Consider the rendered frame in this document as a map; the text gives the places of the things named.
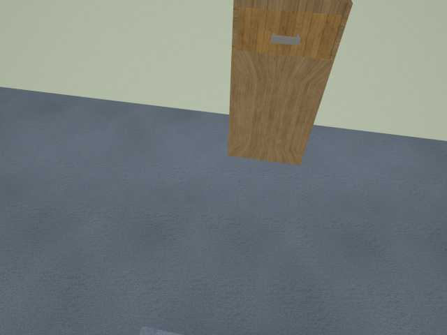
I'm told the drawer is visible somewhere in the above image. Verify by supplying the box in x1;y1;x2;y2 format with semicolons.
237;7;342;59

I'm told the cabinet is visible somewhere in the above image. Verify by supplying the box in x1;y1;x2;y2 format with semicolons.
228;0;353;165

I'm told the handle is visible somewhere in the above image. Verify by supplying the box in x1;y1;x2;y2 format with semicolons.
270;33;300;45

